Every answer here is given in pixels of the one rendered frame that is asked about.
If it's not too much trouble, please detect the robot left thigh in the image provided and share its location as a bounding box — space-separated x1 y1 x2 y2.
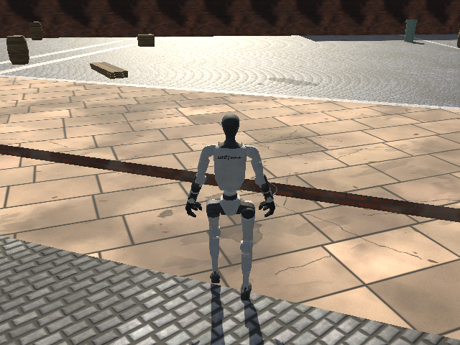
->
206 199 221 238

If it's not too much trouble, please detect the right robot upper arm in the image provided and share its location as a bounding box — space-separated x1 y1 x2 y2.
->
245 145 266 185

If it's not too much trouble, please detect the robot right hand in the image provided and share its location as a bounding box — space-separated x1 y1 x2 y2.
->
259 201 275 217

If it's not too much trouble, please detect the right robot forearm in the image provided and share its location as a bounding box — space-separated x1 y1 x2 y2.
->
259 174 274 203

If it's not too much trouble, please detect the left robot upper arm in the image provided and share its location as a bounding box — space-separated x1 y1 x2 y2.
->
195 144 216 185

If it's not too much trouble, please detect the left robot forearm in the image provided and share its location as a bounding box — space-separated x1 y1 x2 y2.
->
188 173 202 203

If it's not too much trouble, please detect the right robot foot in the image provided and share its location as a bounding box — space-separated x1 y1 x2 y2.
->
241 282 252 300

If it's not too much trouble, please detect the robot left hand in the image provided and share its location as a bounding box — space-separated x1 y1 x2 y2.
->
185 201 202 217

